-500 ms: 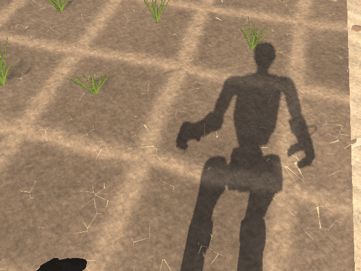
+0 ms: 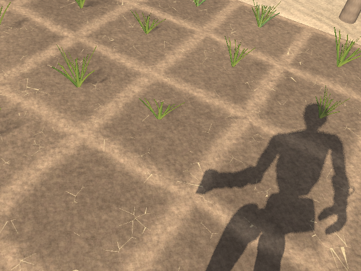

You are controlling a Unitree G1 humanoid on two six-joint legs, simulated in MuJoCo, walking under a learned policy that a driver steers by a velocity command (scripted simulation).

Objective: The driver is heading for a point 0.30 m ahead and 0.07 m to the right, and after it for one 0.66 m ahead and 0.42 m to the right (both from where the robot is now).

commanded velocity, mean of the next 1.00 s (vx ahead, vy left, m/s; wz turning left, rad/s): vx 0.47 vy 0.00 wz -0.24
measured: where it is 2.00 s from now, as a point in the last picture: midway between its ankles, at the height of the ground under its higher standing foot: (230, 184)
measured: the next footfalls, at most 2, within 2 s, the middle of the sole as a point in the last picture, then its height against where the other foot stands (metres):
right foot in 0.26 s outside the picture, level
left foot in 0.74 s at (142, 258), level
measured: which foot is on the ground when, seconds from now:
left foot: down 0.00-0.28, up 0.30-0.72, down 0.74-1.00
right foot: up 0.00-0.24, down 0.26-0.74, up 0.76-1.00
